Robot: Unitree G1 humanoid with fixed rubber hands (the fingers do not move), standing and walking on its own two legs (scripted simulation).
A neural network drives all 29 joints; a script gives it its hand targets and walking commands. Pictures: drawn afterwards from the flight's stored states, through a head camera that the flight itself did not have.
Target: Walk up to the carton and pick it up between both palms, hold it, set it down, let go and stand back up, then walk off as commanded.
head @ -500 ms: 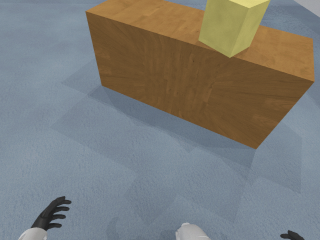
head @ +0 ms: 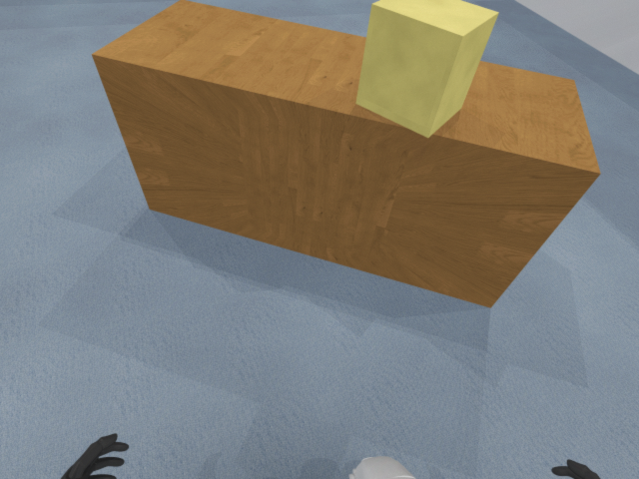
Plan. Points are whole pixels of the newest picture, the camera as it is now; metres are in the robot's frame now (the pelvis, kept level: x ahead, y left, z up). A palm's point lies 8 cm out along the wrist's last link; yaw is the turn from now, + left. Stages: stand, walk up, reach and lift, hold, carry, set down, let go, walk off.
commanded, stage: walk up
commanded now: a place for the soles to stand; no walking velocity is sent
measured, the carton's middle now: (421, 61) +1.05 -0.26 +0.03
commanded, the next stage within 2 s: none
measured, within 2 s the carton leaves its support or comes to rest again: neither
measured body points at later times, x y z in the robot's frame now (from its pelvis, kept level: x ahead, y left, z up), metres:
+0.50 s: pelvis +0.14 +0.02 -0.01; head +0.17 +0.02 +0.44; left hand +0.28 +0.31 -0.11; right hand +0.20 -0.32 -0.07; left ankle +0.18 +0.15 -0.71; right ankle +0.14 -0.15 -0.71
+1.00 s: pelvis +0.27 +0.00 -0.01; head +0.29 -0.01 +0.44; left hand +0.48 +0.27 -0.08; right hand +0.25 -0.33 -0.09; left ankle +0.26 +0.16 -0.66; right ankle +0.29 -0.14 -0.71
